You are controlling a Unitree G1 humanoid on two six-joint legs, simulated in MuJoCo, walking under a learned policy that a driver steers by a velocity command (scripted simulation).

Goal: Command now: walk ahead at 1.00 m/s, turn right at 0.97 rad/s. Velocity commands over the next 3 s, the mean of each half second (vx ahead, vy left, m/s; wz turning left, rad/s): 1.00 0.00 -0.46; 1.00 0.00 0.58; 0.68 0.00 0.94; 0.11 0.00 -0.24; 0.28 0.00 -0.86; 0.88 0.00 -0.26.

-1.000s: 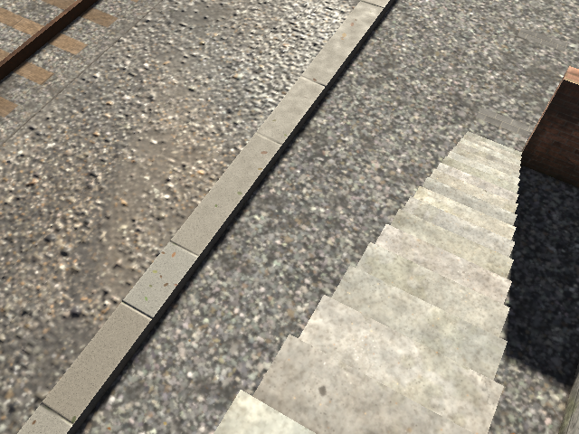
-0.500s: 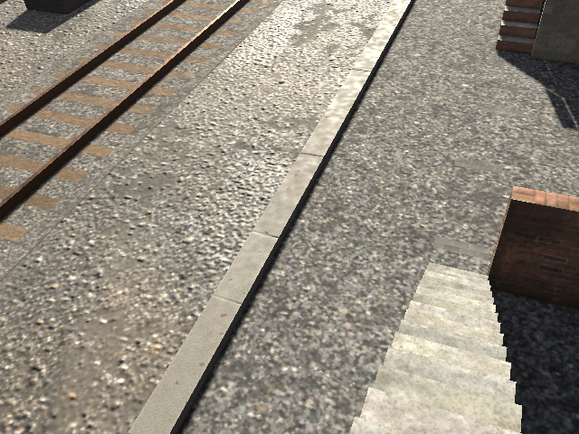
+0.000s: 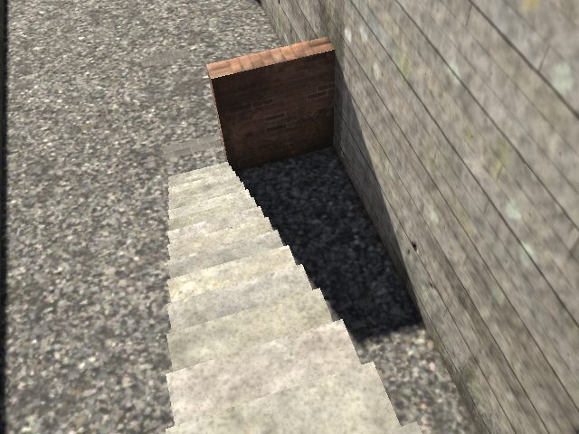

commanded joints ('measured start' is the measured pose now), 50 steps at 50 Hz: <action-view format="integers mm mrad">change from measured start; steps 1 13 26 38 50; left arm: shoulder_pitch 315 52 -8 191 -304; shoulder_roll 192 -127 30 150 147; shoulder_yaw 55 -128 -46 1 -60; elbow -35 -85 -183 -172 -214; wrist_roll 30 -25 0 13 -33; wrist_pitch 39 11 43 -19 80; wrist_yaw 45 68 10 2 -6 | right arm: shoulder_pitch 134 62 -243 -559 128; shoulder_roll -284 -98 -191 -105 -164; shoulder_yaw -77 -147 -131 -112 -186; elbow -194 98 -13 -302 -140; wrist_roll -94 19 -40 -20 -35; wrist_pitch -16 -29 11 86 1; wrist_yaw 55 142 134 159 81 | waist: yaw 90 42 113 247 -261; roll -220 -40 2 -124 263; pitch -597 22 30 -180 130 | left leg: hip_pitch -799 498 114 -573 436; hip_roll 96 14 133 -71 -194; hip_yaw -328 -156 -441 -209 -78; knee -255 -1664 -1388 -849 -1561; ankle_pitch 117 1217 950 484 1046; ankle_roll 43 138 273 68 131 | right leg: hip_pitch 1065 -486 -520 114 -745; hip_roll -415 76 -215 -517 -233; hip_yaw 553 95 -50 259 -427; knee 264 1258 668 209 1431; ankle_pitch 811 -6 -78 -457 -761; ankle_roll -343 -85 42 -60 129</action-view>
